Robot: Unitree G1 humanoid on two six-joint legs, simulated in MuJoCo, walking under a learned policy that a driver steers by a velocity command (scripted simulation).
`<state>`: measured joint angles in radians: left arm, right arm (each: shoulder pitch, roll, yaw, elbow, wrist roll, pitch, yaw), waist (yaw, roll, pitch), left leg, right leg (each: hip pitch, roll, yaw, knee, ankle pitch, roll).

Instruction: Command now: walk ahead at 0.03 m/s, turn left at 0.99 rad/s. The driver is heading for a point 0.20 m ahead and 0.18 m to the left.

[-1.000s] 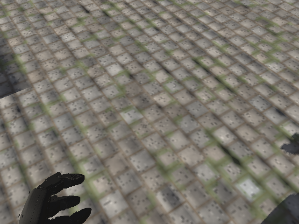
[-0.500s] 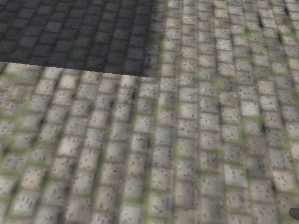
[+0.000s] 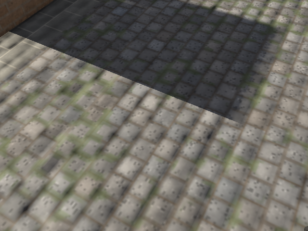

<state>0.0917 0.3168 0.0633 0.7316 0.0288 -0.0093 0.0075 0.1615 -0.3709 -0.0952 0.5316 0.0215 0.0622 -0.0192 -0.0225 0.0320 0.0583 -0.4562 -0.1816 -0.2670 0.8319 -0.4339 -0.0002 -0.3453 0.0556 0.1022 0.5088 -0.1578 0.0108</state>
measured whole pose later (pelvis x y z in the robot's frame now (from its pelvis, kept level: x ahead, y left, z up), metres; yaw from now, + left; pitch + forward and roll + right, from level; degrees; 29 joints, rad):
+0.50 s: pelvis +0.00 +0.01 +0.01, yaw +17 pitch +1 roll -1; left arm 0.18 0.34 0.07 0.79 0.00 0.02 0.00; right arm 0.16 -0.27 -0.02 0.61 -0.02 0.03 0.00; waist 0.03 -0.04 0.05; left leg -0.24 -0.01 -0.03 0.49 -0.27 0.03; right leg -0.41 -0.05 -0.04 0.83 -0.46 0.06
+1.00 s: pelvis +0.01 +0.00 +0.00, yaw +21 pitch -1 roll -1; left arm 0.15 0.27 0.03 0.83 0.01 0.01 0.04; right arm 0.19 -0.29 -0.05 0.82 0.02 0.04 -0.03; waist -0.01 0.02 0.04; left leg -0.26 -0.02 -0.08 0.58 -0.30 0.00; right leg -0.22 -0.02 -0.07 0.53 -0.30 0.00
